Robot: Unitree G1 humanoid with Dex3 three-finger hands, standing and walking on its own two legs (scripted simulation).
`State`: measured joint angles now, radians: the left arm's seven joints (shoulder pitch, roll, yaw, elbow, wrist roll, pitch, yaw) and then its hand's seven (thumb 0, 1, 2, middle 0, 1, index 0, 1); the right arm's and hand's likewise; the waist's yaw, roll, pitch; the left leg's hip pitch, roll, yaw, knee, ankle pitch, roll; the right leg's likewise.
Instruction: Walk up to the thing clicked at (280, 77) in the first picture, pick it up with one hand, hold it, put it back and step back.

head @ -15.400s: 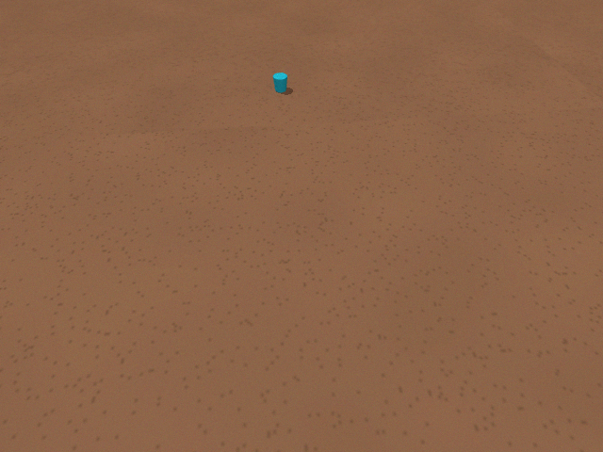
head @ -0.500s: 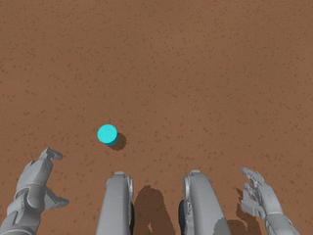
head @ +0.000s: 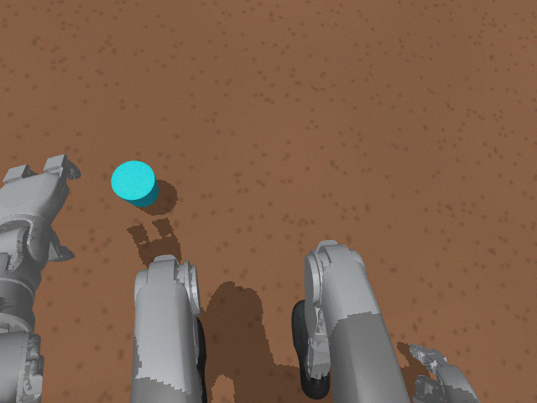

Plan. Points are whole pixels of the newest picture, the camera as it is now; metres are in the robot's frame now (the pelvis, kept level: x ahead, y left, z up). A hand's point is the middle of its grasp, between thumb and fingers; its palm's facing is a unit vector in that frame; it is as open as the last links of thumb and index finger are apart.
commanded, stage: rise first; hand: left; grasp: from above
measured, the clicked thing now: (138, 186) +0.52 +0.25 -0.36
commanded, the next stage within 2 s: approach in 1.02 s
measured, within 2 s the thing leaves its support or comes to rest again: neither
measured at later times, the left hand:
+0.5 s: hand (78, 199) +0.44 +0.31 -0.20, palm faces -0.46 -0.03 -0.89, open 14.1 cm
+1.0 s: hand (90, 192) +0.46 +0.30 -0.23, palm faces -0.45 -0.05 -0.89, open 14.2 cm
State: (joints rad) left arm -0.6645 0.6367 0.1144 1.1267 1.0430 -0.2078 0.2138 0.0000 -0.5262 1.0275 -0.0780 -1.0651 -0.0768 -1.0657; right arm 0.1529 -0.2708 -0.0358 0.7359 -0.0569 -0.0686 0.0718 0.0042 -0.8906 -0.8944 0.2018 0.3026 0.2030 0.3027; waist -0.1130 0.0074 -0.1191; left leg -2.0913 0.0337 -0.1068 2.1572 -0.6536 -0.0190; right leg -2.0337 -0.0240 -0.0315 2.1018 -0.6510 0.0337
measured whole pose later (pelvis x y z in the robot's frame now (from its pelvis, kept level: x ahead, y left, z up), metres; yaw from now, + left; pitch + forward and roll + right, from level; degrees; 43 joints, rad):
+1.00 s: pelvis +0.01 +0.00 -0.06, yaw -3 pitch +34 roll -8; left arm -0.92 0.76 0.13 1.40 1.28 -0.24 0.38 0.00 -0.56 1.03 -0.08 -1.03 -0.07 -1.03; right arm 0.14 -0.28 0.03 0.76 -0.15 -0.03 0.14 0.00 -0.92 -0.90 0.20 0.30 0.20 0.30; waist -0.22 -0.02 -0.05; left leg -2.29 0.02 -0.15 2.37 -0.69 -0.02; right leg -2.21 -0.01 -0.04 2.29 -0.68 0.05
